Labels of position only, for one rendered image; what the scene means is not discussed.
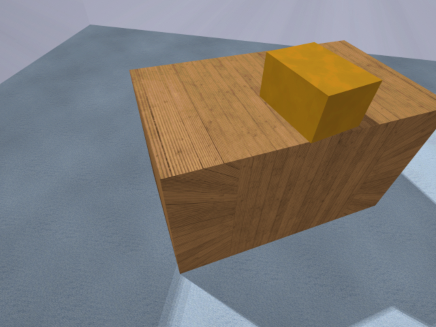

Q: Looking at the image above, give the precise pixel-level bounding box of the carton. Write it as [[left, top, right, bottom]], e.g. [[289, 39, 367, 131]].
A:
[[260, 42, 382, 143]]

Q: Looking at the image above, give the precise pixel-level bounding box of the pedestal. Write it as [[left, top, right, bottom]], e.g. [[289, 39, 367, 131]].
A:
[[129, 40, 436, 274]]

